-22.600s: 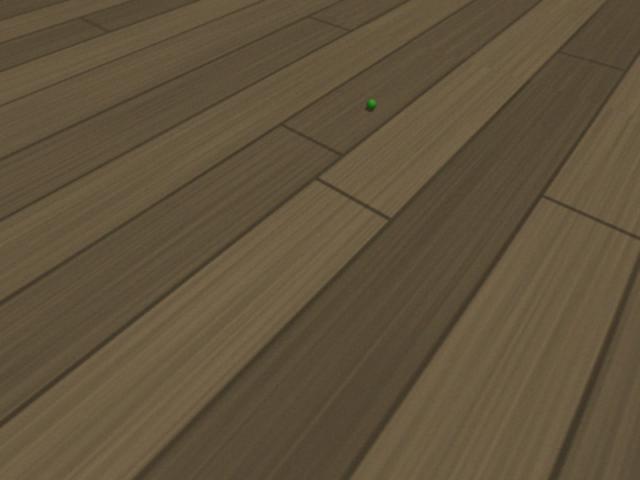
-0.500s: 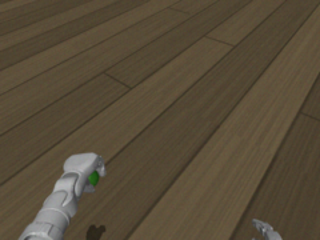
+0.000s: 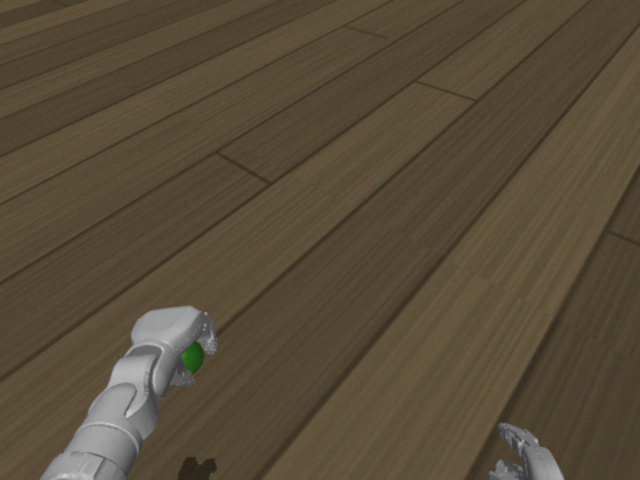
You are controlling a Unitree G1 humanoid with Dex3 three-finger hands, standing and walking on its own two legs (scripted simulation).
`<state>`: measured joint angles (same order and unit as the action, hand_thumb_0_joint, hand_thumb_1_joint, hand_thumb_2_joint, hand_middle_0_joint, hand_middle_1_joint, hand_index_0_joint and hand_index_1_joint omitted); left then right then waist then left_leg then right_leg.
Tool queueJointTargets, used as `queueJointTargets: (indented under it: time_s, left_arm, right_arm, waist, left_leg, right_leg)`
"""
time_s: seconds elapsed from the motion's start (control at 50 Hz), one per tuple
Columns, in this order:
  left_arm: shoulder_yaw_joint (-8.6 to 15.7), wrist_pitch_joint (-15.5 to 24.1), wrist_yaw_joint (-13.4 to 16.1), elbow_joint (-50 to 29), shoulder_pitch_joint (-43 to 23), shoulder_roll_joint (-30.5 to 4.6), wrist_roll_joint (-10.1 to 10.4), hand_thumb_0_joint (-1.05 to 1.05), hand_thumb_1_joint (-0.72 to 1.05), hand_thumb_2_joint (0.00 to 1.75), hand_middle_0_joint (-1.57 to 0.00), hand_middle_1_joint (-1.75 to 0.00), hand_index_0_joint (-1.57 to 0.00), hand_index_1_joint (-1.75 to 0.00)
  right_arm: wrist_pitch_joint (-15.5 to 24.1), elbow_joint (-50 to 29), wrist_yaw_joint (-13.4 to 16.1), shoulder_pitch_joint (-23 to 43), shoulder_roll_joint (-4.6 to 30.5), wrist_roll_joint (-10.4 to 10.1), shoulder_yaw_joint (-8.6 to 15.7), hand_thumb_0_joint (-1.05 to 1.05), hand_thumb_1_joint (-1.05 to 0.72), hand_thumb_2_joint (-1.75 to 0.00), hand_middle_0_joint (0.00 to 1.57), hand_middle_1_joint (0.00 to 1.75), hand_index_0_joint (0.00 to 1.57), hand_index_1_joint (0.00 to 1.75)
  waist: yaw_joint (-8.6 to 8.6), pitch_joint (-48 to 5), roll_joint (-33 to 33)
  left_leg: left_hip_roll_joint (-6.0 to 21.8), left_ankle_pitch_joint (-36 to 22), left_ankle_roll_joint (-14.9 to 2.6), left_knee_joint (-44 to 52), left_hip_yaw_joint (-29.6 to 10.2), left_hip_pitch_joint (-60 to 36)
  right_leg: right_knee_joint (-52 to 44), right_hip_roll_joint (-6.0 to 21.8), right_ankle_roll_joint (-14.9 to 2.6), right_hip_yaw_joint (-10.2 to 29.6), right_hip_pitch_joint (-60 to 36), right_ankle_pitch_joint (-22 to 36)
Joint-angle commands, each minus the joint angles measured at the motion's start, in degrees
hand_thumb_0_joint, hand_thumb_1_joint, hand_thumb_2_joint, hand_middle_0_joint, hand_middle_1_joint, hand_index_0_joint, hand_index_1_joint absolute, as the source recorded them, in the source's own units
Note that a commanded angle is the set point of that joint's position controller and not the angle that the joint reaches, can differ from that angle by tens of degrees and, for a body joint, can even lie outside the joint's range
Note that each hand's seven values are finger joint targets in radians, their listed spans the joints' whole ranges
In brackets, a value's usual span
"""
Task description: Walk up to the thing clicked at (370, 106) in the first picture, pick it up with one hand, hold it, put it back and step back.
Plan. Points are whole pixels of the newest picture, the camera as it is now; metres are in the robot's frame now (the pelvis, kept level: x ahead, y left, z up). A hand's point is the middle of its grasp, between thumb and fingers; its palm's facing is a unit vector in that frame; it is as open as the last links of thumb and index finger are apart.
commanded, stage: hold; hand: left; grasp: from above
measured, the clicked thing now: (184, 357) +0.31 +0.23 -0.07
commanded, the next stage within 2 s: crouch in 0.62 s
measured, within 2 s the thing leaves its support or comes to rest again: neither
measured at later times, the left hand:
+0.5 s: hand (175, 358) +0.29 +0.22 -0.04, palm faces -0.45 -0.07 -0.89, open 6.9 cm
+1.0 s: hand (183, 369) +0.29 +0.22 -0.07, palm faces -0.48 -0.06 -0.88, open 6.8 cm
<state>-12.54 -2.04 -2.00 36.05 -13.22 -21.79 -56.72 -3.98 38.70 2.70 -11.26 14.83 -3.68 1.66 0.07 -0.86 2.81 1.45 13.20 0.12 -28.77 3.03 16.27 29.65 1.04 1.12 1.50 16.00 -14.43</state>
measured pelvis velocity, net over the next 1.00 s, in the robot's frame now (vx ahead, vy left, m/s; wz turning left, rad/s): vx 0.01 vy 0.00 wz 0.01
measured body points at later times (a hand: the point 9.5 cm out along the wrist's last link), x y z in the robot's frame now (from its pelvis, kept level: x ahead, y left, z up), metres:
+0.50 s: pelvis +0.01 +0.00 +0.00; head +0.01 -0.02 +0.45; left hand +0.31 +0.23 +0.01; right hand +0.15 -0.25 -0.11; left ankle +0.02 +0.12 -0.74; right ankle +0.01 -0.13 -0.74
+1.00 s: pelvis +0.01 +0.00 +0.00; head +0.03 -0.01 +0.45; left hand +0.31 +0.22 -0.02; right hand +0.14 -0.26 -0.12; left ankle +0.02 +0.12 -0.74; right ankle +0.01 -0.13 -0.74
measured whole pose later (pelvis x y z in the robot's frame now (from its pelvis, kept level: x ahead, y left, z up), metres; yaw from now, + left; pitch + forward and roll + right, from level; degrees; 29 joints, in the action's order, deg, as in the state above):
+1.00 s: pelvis +0.01 +0.00 +0.00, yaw +1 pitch +3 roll +0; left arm -11.4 1.6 3.5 43.9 -14.9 -21.2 -59.5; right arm -4.8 38.4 2.2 -11.0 14.4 -2.9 1.9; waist 1.0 -0.5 1.4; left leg 1.2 13.9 0.2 -30.3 2.3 19.3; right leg 31.2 1.3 1.1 0.8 18.7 -15.5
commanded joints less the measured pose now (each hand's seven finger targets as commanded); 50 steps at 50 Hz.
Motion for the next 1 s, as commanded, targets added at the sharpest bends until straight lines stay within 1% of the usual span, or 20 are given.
queueJointTargets:
  time_s: [0.0, 0.04, 0.14, 0.18, 0.2, 0.26, 0.28, 0.32, 0.42, 0.44, 0.5, 0.54, 0.6, 0.64, 0.68, 0.7, 0.72, 0.82, 0.94, 0.98]
  left_arm:
    - [6.8, -0.1, 1.9, -13.3, -21.1, -13.1, -0.3, 0.0, 0.74, 0.41, -0.91, -0.75, -1.04, -0.61]
    - [5.4, -0.1, 1.3, -13.1, -18.8, -11.1, 0.2, 0.0, 0.73, 0.41, -0.91, -0.75, -1.04, -0.61]
    - [5.9, 0.3, 1.3, -12.1, -18.8, -11.8, -0.5, 0.0, 0.72, 0.44, -0.92, -0.74, -1.04, -0.62]
    - [7.2, 0.7, 1.8, -14.4, -20.7, -13.5, -0.5, 0.0, 0.73, 0.42, -0.91, -0.76, -1.04, -0.62]
    - [6.4, 0.7, 2.0, -14.5, -22.1, -12.8, -0.4, 0.0, 0.74, 0.43, -0.91, -0.77, -1.05, -0.63]
    - [7.5, 0.6, 2.6, -11.4, -19.2, -13.0, -0.6, 0.0, 0.72, 0.44, -0.92, -0.75, -1.04, -0.62]
    - [6.6, 0.7, 2.7, -11.9, -19.2, -11.9, -0.5, 0.0, 0.73, 0.44, -0.92, -0.75, -1.05, -0.62]
    - [7.0, 0.9, 2.8, -14.2, -21.7, -13.2, -0.8, 0.0, 0.74, 0.43, -0.92, -0.75, -1.05, -0.62]
    - [5.0, 0.1, 2.0, -12.1, -17.8, -10.6, -0.3, 0.0, 0.77, 0.44, -0.95, -0.75, -1.08, -0.62]
    - [6.3, 0.1, 2.0, -12.3, -17.3, -11.7, -0.3, 0.0, 0.76, 0.43, -0.95, -0.74, -1.07, -0.62]
    - [5.3, 0.2, 1.7, -13.1, -17.9, -11.3, -0.4, 0.0, 0.75, 0.42, -0.94, -0.73, -1.07, -0.6]
    - [7.3, 0.6, 2.2, -13.6, -19.5, -13.4, -0.5, 0.0, 0.75, 0.43, -0.93, -0.75, -1.06, -0.62]
    - [5.7, 0.7, 2.6, -13.5, -20.8, -11.7, -0.9, 0.0, 0.73, 0.42, -0.92, -0.74, -1.05, -0.61]
    - [7.5, 0.7, 3.1, -13.0, -20.5, -13.2, -0.9, 0.0, 0.74, 0.42, -0.91, -0.75, -1.05, -0.62]
    - [5.7, 0.6, 3.2, -12.4, -20.6, -11.5, -0.9, 0.0, 0.76, 0.44, -0.94, -0.74, -1.07, -0.61]
    - [5.6, 0.4, 3.2, -11.0, -18.9, -10.8, -0.8, 0.0, 0.81, 0.43, -0.92, -0.8, -1.09, -0.63]
    - [6.7, 0.4, 3.4, -11.8, -19.7, -11.9, -0.9, 0.0, 0.73, 0.39, -0.84, -0.76, -1.01, -0.59]
    - [5.5, 1.0, 3.8, -7.5, -16.3, -10.1, -1.4, 0.0, 0.71, 0.42, -0.92, -0.72, -1.04, -0.6]
    - [6.5, 4.2, 9.5, 1.0, -19.1, -9.9, -3.6, 0.0, 0.72, 0.39, -0.91, -0.71, -1.04, -0.58]
    - [6.1, 4.9, 12.1, 3.5, -22.6, -10.1, -5.1, 0.0, 0.72, 0.41, -0.91, -0.7, -1.03, -0.58]
  right_arm:
    - [2.5, -8.1, 0.6, 4.9, 7.1, -0.2, 2.3, 0.0, -0.9, -0.9, 0.2, 0.3, 0.2, 0.3]
    - [2.5, -8.7, 0.6, 5.6, 6.8, -0.3, 2.1, 0.0, -0.9, -0.9, 0.2, 0.3, 0.2, 0.3]
    - [2.5, -8.5, 0.8, 5.3, 6.8, -0.2, 2.0, 0.0, -0.91, -0.9, 0.2, 0.3, 0.2, 0.3]
    - [2.5, -8.1, 0.8, 5.2, 6.9, -0.1, 2.1, 0.0, -0.91, -0.9, 0.2, 0.3, 0.2, 0.3]
    - [2.5, -8.2, 0.8, 5.1, 6.9, -0.1, 2.0, 0.0, -0.91, -0.9, 0.2, 0.3, 0.2, 0.3]
    - [2.5, -7.7, 0.8, 5.0, 6.9, -0.1, 2.1, 0.0, -0.91, -0.9, 0.2, 0.3, 0.2, 0.3]
    - [2.5, -7.7, 0.7, 4.9, 6.9, 0.0, 2.2, 0.0, -0.91, -0.9, 0.2, 0.3, 0.2, 0.3]
    - [2.5, -7.8, 0.8, 5.0, 6.9, -0.1, 2.4, 0.0, -0.91, -0.9, 0.2, 0.3, 0.2, 0.3]
    - [2.4, -8.0, 0.8, 4.9, 6.7, -0.3, 2.5, 0.0, -0.91, -0.9, 0.2, 0.3, 0.2, 0.3]
    - [2.2, -7.9, 0.8, 4.7, 6.9, -0.4, 2.5, 0.0, -0.91, -0.9, 0.2, 0.3, 0.2, 0.3]
    - [2.0, -8.1, 0.8, 5.2, 6.9, -0.3, 2.5, 0.0, -0.91, -0.9, 0.2, 0.3, 0.2, 0.3]
    - [2.0, -7.9, 0.8, 4.7, 7.1, -0.3, 2.6, 0.0, -0.91, -0.9, 0.2, 0.3, 0.2, 0.3]
    - [2.0, -7.9, 0.7, 4.6, 7.0, -0.2, 2.6, 0.0, -0.91, -0.9, 0.2, 0.3, 0.2, 0.3]
    - [2.0, -7.5, 0.6, 3.9, 7.3, -0.1, 2.8, 0.0, -0.91, -0.9, 0.2, 0.3, 0.2, 0.3]
    - [2.0, -7.7, 0.6, 4.4, 6.9, -0.1, 2.7, 0.0, -0.91, -0.9, 0.2, 0.3, 0.2, 0.3]
    - [2.0, -7.6, 0.6, 4.6, 7.1, -0.1, 2.7, 0.0, -0.91, -0.91, 0.2, 0.3, 0.2, 0.3]
    - [2.0, -7.5, 0.6, 4.3, 7.1, -0.1, 3.0, 0.0, -0.88, -0.89, 0.2, 0.3, 0.2, 0.3]
    - [1.6, -7.5, 0.4, 3.6, 7.0, -0.1, 2.9, 0.0, -0.9, -0.9, 0.2, 0.3, 0.2, 0.3]
    - [1.0, -6.0, 0.0, 1.6, 7.1, 1.1, 3.1, 0.0, -0.9, -0.9, 0.2, 0.3, 0.2, 0.3]
    - [0.9, -4.9, -0.5, 0.1, 7.6, 1.7, 3.5, 0.0, -0.9, -0.9, 0.2, 0.3, 0.2, 0.3]
  waist:
    - [-0.42, -12.7, -1.3]
    - [-0.42, -11.5, -3.0]
    - [-0.41, -11.7, -2.1]
    - [-0.6, -14.1, -0.5]
    - [-0.19, -14.1, -0.7]
    - [-0.6, -12.7, -1.4]
    - [-0.27, -13.1, -1.5]
    - [-0.6, -14.9, -0.6]
    - [-0.55, -13.4, -2.1]
    - [-0.71, -13.4, -2.5]
    - [-0.6, -13.1, -1.1]
    - [-1.01, -13.5, -1.1]
    - [-0.39, -14.2, -0.2]
    - [-0.75, -14.8, -0.5]
    - [-0.48, -14.0, -0.1]
    - [-0.48, -13.3, -1.6]
    - [-0.6, -14.3, -1.6]
    - [0.08, -11.8, -4.5]
    - [1.41, -9.3, -5.1]
    - [2.72, -11.8, -4.1]
  left_leg:
    - [-2.0, -6.7, -1.17, 4.3, -0.4, -7.5]
    - [-2.0, -6.2, -1.29, 4.6, -0.4, -7.3]
    - [-1.8, -7.6, -1.01, 4.8, -0.7, -8.2]
    - [-2.0, -8.9, -1.02, 4.5, -0.5, -8.8]
    - [-1.8, -9.2, -0.91, 4.5, -0.7, -9.2]
    - [-1.8, -9.1, -0.91, 4.6, -0.6, -8.7]
    - [-1.7, -9.0, -0.83, 4.6, -0.8, -8.8]
    - [-2.0, -10.6, -0.91, 4.0, -0.5, -9.7]
    - [-1.9, -11.7, -0.98, 4.4, -0.5, -9.3]
    - [-2.0, -11.6, -1.16, 4.3, -0.3, -9.2]
    - [-1.7, -11.8, -0.85, 4.7, -0.6, -9.4]
    - [-1.7, -11.5, -0.74, 4.7, -0.8, -9.3]
    - [-1.6, -12.1, -0.59, 4.7, -0.9, -10.4]
    - [-1.5, -13.8, -0.61, 4.3, -0.8, -10.2]
    - [-1.7, -13.4, -0.64, 4.3, -0.6, -10.3]
    - [-1.8, -13.0, -0.77, 4.2, -0.6, -9.9]
    - [-2.0, -13.5, -0.92, 4.0, -0.4, -10.0]
    - [-2.2, -12.6, -1.24, 3.5, -0.4, -8.1]
    - [-2.3, -7.8, -0.78, -0.1, -0.8, -2.3]
    - [-2.4, -6.9, -0.76, -3.9, -0.7, 0.1]
  right_leg:
    - [-6.1, -2.3, -1.3, -0.8, -1.4, 6.0]
    - [-6.5, -2.2, -1.2, -0.8, -1.4, 5.4]
    - [-6.1, -2.5, -1.51, -1.1, -1.4, 6.3]
    - [-5.8, -2.3, -1.52, -0.9, -2.4, 8.0]
    - [-5.7, -2.5, -1.49, -1.0, -2.2, 8.1]
    - [-5.9, -2.6, -1.51, -1.2, -2.2, 7.8]
    - [-5.8, -2.6, -1.56, -1.3, -2.3, 7.8]
    - [-5.8, -2.4, -1.4, -1.1, -2.6, 9.4]
    - [-6.0, -2.5, -1.44, -1.4, -2.7, 10.5]
    - [-6.2, -2.3, -1.3, -1.3, -3.2, 10.6]
    - [-5.9, -2.5, -1.69, -1.5, -2.9, 10.3]
    - [-5.8, -2.6, -1.7, -1.5, -3.1, 10.0]
    - [-5.5, -2.6, -1.88, -1.6, -2.6, 10.4]
    - [-5.2, -2.7, -1.87, -1.7, -3.6, 12.0]
    - [-5.6, -2.5, -1.79, -1.7, -3.1, 11.7]
    - [-5.8, -2.4, -1.61, -1.6, -3.2, 11.5]
    - [-5.8, -2.3, -1.42, -1.5, -3.3, 12.3]
    - [-5.8, -2.1, -1.2, -1.3, -2.0, 12.0]
    - [-2.5, -1.9, -1.58, -1.6, 4.2, 7.1]
    - [0.7, -1.8, -1.62, -1.3, 7.8, 6.8]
